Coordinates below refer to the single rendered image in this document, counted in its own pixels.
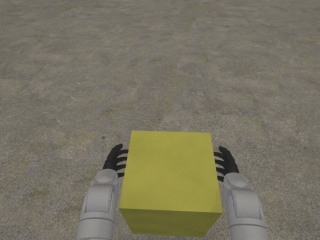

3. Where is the left robot hand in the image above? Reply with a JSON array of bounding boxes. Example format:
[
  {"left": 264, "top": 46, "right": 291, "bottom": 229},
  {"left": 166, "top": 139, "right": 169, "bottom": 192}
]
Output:
[{"left": 103, "top": 143, "right": 129, "bottom": 178}]

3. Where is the right robot hand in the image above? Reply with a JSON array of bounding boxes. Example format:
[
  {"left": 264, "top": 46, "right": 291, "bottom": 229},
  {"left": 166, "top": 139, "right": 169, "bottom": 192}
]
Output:
[{"left": 213, "top": 146, "right": 239, "bottom": 182}]

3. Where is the robot right forearm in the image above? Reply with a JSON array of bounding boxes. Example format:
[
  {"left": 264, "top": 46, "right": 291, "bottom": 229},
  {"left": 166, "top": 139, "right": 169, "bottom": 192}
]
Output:
[{"left": 222, "top": 172, "right": 269, "bottom": 240}]

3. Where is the robot left forearm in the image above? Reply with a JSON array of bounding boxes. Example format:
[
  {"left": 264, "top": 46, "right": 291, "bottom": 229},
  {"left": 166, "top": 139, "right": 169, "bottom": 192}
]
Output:
[{"left": 75, "top": 168, "right": 119, "bottom": 240}]

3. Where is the carton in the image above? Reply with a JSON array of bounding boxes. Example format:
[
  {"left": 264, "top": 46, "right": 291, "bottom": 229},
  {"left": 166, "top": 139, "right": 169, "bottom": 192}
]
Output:
[{"left": 118, "top": 130, "right": 223, "bottom": 237}]

